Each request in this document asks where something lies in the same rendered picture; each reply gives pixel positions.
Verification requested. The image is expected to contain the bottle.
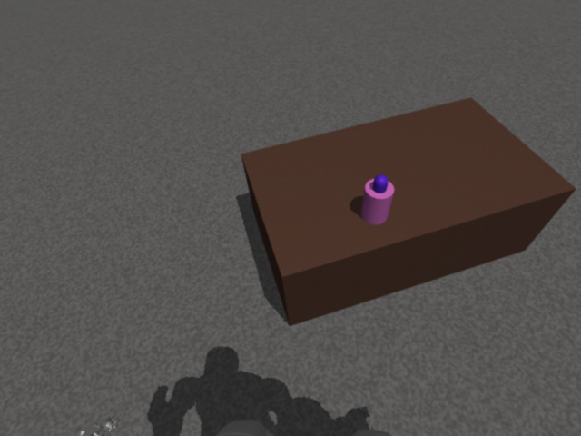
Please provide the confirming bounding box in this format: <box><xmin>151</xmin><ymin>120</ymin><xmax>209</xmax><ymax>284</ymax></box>
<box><xmin>361</xmin><ymin>174</ymin><xmax>394</xmax><ymax>224</ymax></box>

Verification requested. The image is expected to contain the left robot hand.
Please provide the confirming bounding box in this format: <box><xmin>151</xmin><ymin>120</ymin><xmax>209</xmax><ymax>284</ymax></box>
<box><xmin>81</xmin><ymin>417</ymin><xmax>119</xmax><ymax>436</ymax></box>

